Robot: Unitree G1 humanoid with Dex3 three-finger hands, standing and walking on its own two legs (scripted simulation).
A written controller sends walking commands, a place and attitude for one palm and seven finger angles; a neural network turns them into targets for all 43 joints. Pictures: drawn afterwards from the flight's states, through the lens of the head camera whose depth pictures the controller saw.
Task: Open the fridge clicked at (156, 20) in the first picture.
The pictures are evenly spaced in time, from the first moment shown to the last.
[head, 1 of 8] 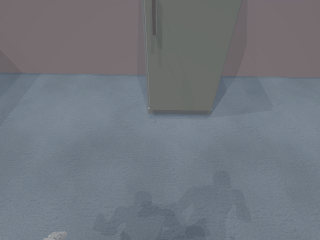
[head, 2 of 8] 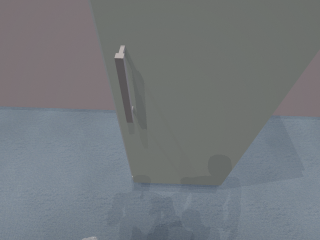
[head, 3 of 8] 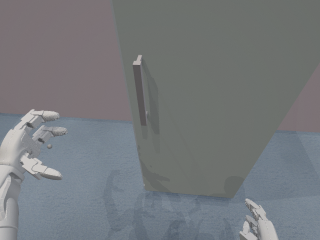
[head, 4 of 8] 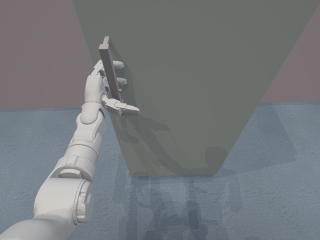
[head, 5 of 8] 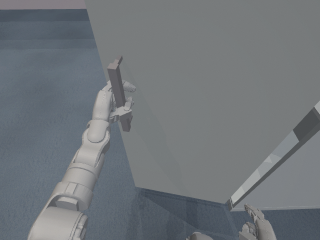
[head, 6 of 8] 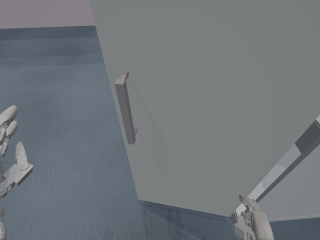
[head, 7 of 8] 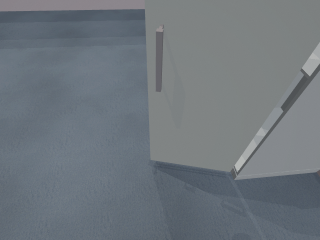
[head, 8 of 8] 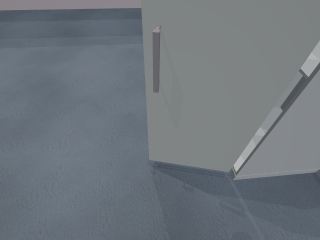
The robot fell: no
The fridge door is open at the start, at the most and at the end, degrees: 0 80 75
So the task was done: yes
